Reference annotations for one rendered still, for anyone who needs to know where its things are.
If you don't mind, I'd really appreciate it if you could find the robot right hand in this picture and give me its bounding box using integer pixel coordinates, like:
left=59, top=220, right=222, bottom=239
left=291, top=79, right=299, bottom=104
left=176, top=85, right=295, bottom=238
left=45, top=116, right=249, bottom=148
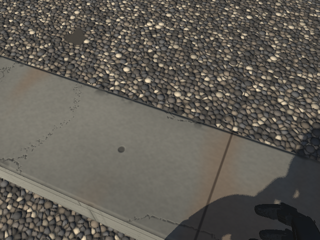
left=249, top=202, right=320, bottom=240

